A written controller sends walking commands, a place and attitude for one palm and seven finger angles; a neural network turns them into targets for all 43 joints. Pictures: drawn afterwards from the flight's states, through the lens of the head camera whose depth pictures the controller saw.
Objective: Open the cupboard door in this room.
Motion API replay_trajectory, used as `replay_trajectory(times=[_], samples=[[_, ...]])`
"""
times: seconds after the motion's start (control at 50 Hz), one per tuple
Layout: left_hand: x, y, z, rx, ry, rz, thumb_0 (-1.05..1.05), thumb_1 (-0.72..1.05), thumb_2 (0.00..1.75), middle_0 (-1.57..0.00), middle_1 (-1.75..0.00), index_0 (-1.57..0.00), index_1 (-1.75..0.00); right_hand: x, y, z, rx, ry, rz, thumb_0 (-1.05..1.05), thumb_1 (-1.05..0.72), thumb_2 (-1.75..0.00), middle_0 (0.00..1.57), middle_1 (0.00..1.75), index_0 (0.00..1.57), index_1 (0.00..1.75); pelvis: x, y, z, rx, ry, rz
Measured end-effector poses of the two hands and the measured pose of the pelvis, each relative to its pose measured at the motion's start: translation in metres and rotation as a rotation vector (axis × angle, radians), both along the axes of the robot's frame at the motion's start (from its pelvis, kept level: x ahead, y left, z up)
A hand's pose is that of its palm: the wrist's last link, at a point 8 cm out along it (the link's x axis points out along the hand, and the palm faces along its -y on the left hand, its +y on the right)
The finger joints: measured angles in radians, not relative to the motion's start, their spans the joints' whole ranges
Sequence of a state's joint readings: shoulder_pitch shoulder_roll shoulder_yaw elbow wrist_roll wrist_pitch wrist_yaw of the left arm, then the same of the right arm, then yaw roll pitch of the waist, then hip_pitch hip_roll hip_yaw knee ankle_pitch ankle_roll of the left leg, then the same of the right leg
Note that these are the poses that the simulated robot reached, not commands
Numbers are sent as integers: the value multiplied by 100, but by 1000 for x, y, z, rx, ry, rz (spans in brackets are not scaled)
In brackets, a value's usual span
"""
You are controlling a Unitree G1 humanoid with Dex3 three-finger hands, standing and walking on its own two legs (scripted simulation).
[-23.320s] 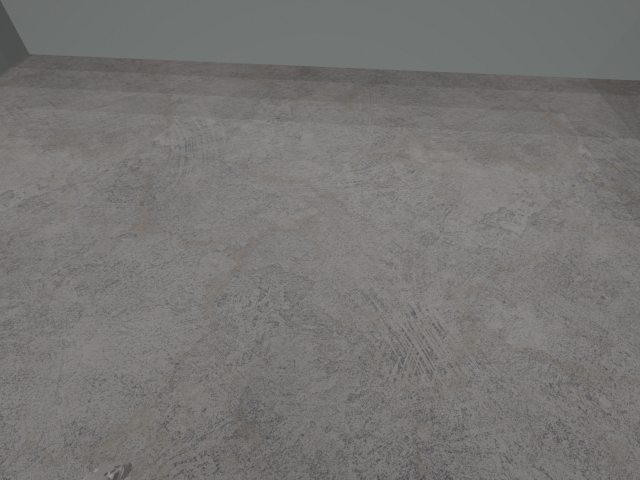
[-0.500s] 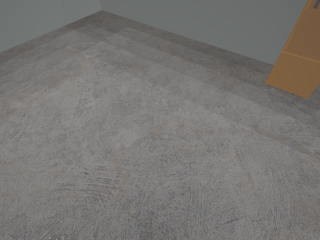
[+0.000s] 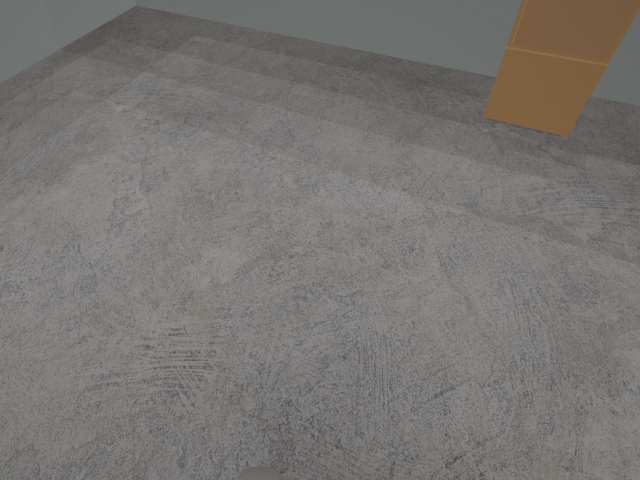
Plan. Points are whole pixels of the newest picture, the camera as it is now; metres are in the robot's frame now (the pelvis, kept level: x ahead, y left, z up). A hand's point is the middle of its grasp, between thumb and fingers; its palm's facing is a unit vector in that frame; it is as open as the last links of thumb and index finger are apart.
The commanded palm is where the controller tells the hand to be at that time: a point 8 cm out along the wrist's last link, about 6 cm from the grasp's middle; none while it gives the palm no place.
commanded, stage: stand and wait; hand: left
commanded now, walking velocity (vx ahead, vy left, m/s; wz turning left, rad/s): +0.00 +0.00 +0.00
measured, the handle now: out of the picture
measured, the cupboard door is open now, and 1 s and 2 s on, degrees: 0 0 0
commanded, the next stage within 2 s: turn or walk to find it in 0.60 s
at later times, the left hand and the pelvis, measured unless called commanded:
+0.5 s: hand out of the picture +0.04 +0.30 -0.16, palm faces +0.03 -0.95 -0.32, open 7.4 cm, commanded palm none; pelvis -0.02 +0.05 +0.01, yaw +1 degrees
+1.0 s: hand out of the picture +0.04 +0.22 -0.17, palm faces -0.11 -0.96 -0.25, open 7.4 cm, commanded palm none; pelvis +0.00 +0.03 -0.01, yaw -5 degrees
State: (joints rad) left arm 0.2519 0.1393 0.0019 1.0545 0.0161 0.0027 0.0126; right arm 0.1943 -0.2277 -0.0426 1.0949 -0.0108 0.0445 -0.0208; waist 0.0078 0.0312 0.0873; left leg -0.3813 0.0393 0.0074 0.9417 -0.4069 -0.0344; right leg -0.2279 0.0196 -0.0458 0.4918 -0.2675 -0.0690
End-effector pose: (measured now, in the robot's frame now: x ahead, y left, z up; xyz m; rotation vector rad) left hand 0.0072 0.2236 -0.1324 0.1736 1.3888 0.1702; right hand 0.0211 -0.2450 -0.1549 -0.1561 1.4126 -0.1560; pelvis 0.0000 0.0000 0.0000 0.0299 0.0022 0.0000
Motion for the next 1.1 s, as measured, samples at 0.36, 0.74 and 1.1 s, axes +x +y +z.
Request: replay_trajectory(times=[0.36,0.74,1.1], samples=[[10,83,-4,36,-110,3,0,90,90,-20,-30,-20,-30,27,9,40,-124,-160,91,0,-90,-90,20,30,20,30,-17,34,5,-41,-35,6],[31,147,20,147,-102,-50,0,90,90,-20,-30,-20,-30,56,9,51,-177,-219,125,0,-90,-90,20,30,20,30,-15,62,7,-26,-30,-12],[46,23,-6,0,-70,-118,0,90,90,-20,-30,-20,-30,-36,21,-2,7,28,-64,0,-90,-90,20,30,20,30,-2,18,-4,-24,-15,-48]])
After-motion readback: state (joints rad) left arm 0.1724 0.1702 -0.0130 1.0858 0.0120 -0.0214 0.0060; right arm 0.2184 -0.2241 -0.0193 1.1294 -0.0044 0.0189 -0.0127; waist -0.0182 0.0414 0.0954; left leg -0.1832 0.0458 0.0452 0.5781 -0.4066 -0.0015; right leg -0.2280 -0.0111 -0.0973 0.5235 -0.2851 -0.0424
